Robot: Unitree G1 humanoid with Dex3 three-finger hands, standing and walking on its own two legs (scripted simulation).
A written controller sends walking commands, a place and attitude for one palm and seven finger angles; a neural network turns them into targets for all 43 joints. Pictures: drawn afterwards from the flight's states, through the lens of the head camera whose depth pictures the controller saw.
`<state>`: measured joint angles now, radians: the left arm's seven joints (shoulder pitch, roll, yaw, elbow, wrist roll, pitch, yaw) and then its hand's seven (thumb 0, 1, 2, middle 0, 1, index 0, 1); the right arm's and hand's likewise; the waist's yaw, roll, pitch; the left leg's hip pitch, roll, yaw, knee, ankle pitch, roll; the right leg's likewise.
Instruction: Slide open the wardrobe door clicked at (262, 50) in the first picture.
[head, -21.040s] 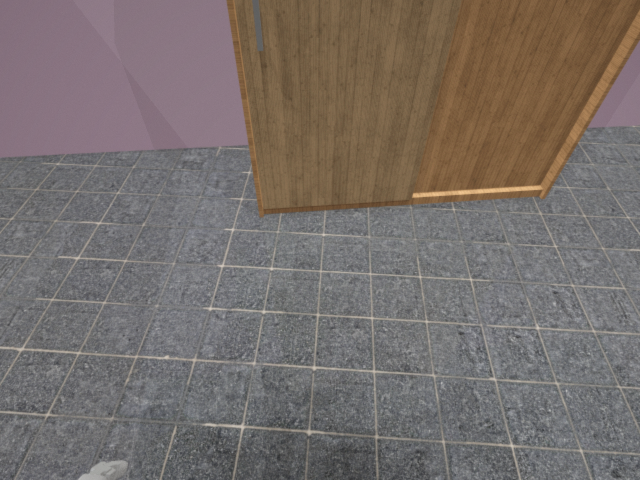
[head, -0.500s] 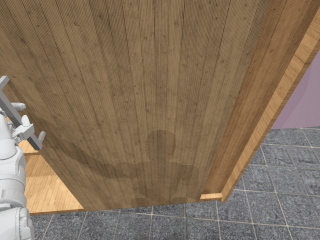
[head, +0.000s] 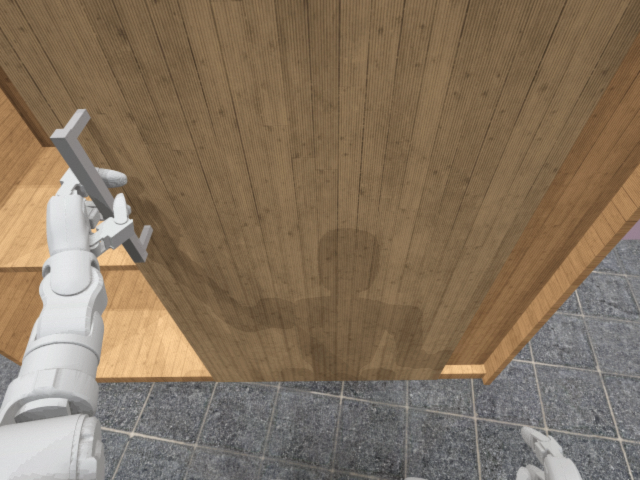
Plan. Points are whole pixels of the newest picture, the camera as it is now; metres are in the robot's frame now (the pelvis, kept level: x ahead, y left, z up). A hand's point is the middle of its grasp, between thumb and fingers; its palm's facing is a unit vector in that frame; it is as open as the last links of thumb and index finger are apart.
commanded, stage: stop walking and hold the door there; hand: left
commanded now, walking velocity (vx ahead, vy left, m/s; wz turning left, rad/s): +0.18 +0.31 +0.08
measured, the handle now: (113, 195) +0.43 +0.31 +0.11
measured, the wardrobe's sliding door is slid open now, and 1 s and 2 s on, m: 0.49 0.49 0.49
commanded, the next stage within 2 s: loosen the grip on the handle in 1.26 s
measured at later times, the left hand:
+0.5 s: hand (122, 223) +0.39 +0.29 +0.11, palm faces +0.19 -0.97 -0.17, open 5.4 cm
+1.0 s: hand (120, 224) +0.38 +0.28 +0.11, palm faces +0.12 -0.99 -0.10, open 5.6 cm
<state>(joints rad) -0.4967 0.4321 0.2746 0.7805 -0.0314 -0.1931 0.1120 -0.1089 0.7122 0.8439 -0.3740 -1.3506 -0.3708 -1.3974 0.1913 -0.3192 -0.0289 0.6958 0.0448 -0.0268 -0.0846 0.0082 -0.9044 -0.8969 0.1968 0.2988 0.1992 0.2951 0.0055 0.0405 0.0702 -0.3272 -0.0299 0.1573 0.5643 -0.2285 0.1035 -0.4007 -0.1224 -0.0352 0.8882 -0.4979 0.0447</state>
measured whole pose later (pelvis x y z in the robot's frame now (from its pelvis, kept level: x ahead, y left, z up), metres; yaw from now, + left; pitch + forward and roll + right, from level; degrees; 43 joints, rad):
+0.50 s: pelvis -0.01 +0.11 -0.02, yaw +2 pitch -1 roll +2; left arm -0.45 0.25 0.11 0.32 -0.06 -0.16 0.10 -0.07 0.74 0.85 -0.42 -1.39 -0.37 -1.40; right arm 0.17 -0.27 -0.04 0.69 0.02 -0.06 -0.08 0.01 -0.90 -0.90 0.20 0.30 0.20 0.30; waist 0.00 -0.01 0.18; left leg -0.40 0.12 0.07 0.65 -0.21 -0.06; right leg -0.33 -0.20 -0.03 1.00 -0.54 0.06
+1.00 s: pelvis +0.01 +0.14 +0.01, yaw +5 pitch +0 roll -1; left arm -0.44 0.14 -0.06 0.32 -0.06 -0.07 0.12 -0.01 0.81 0.83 -0.44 -1.40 -0.27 -1.40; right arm 0.13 -0.20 0.04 0.63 0.01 -0.07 -0.04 0.01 -0.90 -0.90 0.20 0.30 0.20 0.30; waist 0.06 0.02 0.14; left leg -0.26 0.06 0.08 0.52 -0.26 0.00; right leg -0.33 -0.03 -0.04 0.75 -0.41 0.02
